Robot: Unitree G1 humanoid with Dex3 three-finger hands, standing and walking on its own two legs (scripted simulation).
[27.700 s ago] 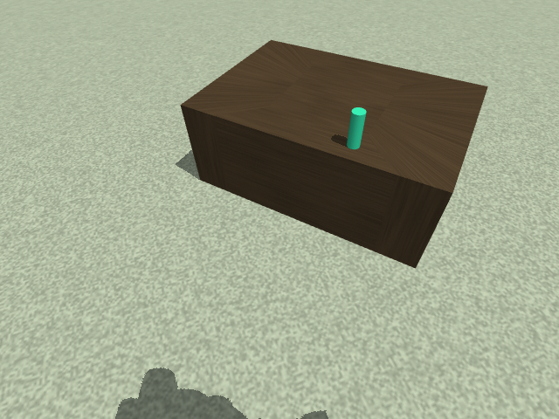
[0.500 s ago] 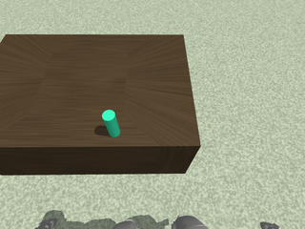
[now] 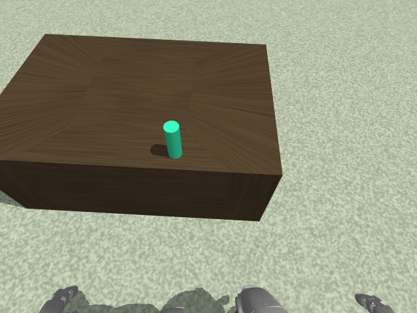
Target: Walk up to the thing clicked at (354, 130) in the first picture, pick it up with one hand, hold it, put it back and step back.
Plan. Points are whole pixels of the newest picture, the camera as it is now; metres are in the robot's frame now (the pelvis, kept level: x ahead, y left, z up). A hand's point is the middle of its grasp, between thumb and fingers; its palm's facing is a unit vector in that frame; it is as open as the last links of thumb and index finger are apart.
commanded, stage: step back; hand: left
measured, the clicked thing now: (173, 140) +0.65 +0.13 -0.23
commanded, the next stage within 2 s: none
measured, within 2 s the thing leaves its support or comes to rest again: neither
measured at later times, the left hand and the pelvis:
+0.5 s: hand out of the picture -0.07 +0.23 -0.13, palm faces -0.08 -0.90 -0.42, open 7.3 cm; pelvis -0.15 -0.03 +0.01, yaw -5 degrees
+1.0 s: hand out of the picture -0.22 +0.22 -0.15, palm faces -0.08 -0.92 -0.38, open 7.3 cm; pelvis -0.32 -0.04 +0.00, yaw -4 degrees
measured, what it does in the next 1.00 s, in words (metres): walks backwards: right foot, then left foot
